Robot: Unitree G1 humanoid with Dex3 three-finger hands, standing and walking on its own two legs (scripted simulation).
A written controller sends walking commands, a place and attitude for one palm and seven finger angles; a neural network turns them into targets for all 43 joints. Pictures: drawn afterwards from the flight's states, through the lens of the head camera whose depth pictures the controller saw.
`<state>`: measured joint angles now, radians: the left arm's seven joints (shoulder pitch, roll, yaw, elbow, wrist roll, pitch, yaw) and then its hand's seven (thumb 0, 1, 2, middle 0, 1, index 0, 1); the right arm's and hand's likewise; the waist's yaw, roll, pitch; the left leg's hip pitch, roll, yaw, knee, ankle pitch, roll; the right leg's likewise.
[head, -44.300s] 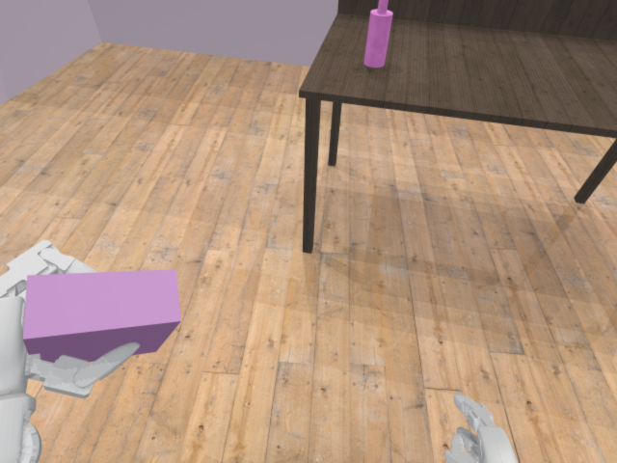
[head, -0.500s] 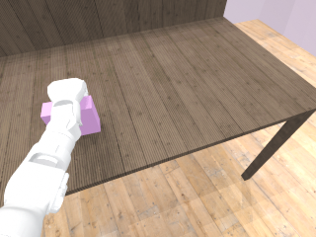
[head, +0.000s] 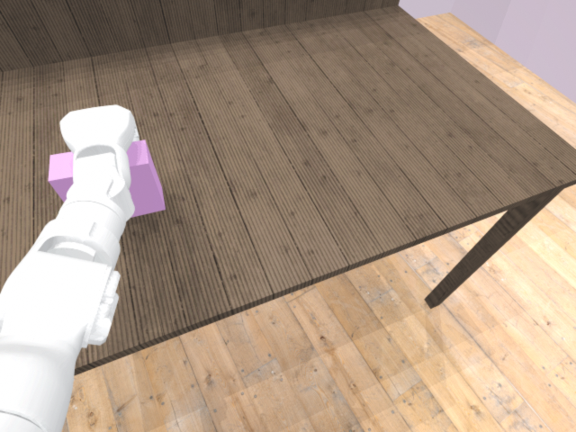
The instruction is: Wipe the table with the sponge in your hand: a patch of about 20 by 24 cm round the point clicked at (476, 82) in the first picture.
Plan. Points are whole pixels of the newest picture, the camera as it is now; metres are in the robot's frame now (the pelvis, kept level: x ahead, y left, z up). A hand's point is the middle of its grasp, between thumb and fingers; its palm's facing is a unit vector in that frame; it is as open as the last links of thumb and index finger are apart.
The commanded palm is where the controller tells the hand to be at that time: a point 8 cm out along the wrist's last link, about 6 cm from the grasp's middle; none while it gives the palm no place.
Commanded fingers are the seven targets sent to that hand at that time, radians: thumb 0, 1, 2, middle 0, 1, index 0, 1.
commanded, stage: wipe forward along the third lane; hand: left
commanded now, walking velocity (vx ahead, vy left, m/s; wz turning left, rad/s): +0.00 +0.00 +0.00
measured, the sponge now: (117, 192) +0.48 +0.25 +0.03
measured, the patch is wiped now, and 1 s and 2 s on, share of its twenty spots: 0.80 0.95 0.95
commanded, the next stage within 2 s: wipe back along the third lane in 0.24 s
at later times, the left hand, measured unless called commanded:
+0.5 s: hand (115, 144) +0.53 +0.24 +0.08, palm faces -0.09 +0.06 -0.99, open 9.3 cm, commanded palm +0.50 +0.21 +0.11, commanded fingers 0.00 0.10 1.30 -1.20 -1.60 -1.20 -1.60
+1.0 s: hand (115, 166) +0.48 +0.23 +0.08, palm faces -0.04 +0.02 -1.00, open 9.3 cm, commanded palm +0.45 +0.22 +0.12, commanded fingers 0.00 0.10 1.30 -1.20 -1.60 -1.20 -1.60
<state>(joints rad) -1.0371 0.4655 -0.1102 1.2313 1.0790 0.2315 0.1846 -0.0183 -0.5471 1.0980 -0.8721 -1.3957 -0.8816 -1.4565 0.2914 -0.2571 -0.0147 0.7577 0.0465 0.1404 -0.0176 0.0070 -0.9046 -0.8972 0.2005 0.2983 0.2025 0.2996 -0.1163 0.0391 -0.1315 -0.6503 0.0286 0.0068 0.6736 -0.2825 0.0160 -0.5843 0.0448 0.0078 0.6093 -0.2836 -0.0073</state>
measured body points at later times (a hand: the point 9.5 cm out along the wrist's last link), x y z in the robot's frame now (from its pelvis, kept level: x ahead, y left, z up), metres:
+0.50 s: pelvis +0.01 +0.00 -0.01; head +0.10 +0.01 +0.43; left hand +0.53 +0.24 +0.14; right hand -0.02 -0.27 -0.13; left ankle +0.02 +0.11 -0.72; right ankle +0.00 -0.12 -0.72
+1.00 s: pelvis +0.04 +0.00 +0.01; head +0.07 -0.01 +0.46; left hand +0.48 +0.23 +0.14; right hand +0.14 -0.26 -0.12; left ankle +0.02 +0.11 -0.72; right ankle +0.00 -0.12 -0.72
